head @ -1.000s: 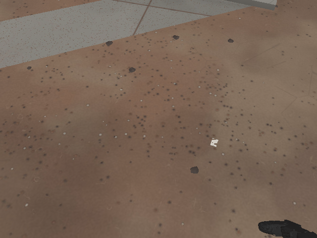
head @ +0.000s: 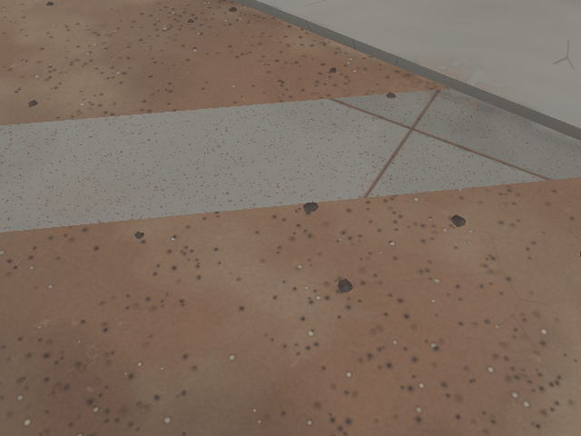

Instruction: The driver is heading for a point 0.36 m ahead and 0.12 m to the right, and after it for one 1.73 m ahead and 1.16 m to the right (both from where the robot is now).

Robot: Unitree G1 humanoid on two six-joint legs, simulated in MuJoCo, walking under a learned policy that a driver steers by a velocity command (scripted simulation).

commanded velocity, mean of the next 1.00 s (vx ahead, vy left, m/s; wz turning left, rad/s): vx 0.18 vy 0.00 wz -0.39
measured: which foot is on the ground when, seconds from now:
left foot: up 0.00-0.08, down 0.10-0.62, up 0.64-1.00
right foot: down 0.00-0.12, up 0.14-0.60, down 0.62-1.00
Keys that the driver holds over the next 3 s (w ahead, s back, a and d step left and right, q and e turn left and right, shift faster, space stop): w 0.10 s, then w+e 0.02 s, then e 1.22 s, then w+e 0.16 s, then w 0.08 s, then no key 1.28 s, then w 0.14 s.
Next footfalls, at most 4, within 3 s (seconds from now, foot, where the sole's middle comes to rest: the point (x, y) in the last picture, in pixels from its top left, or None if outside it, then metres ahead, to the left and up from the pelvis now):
0.10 left None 0.22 0.11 -0.78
0.62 right None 0.30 -0.08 -0.78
1.10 left None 0.32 0.12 -0.78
1.56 right None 0.17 -0.04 -0.78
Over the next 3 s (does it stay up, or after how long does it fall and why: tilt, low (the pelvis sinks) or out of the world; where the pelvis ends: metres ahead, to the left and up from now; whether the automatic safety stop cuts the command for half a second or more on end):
stays up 0.32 -0.16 0.00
